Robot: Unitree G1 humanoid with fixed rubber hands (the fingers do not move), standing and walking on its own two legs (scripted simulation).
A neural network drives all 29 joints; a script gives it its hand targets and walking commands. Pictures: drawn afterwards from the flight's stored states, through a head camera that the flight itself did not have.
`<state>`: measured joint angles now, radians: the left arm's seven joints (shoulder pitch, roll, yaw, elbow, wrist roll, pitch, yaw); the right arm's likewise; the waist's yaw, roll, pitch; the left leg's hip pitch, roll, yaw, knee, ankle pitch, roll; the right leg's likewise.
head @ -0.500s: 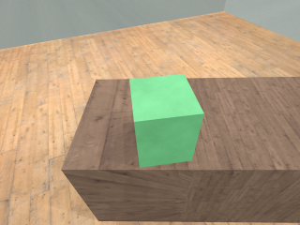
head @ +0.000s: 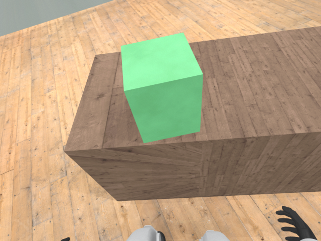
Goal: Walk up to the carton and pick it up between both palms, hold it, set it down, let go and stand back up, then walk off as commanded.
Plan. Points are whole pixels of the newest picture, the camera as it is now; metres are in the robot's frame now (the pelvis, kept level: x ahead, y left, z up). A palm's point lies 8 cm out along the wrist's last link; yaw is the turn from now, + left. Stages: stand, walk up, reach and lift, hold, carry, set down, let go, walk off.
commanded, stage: walk off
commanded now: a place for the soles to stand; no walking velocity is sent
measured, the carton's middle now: (162, 90) +0.56 +0.03 +0.02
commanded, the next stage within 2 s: none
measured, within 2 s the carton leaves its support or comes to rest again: neither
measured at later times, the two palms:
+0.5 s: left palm out of the picture -0.01 +0.31 -0.09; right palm out of the picture -0.08 -0.29 -0.08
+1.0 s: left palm out of the picture -0.18 +0.32 -0.11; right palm out of the picture -0.18 -0.28 -0.07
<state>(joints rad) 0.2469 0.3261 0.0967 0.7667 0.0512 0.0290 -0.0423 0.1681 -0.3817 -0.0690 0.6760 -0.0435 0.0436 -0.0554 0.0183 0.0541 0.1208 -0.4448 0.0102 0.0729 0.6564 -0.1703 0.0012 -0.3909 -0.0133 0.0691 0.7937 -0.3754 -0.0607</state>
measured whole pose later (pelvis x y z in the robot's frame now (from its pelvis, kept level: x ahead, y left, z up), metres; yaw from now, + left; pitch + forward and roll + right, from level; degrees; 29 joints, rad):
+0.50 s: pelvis -0.11 +0.01 +0.01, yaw +0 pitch -5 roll +2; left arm 0.20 0.35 0.10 0.79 0.05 0.09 0.01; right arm 0.35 -0.35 -0.03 0.79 -0.04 0.04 -0.03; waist -0.03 -0.06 0.15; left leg -0.16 -0.09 0.02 0.61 -0.37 0.06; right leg -0.51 0.08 0.13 1.07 -0.46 0.01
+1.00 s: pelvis -0.28 +0.03 +0.00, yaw +1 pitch -4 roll +0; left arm 0.19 0.32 0.05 0.77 0.04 0.08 0.03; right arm 0.23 -0.40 -0.03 0.73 -0.01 0.09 -0.03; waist 0.01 -0.03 0.12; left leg -0.27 -0.06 -0.07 0.99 -0.56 0.01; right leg -0.43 -0.02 0.01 0.59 -0.09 0.00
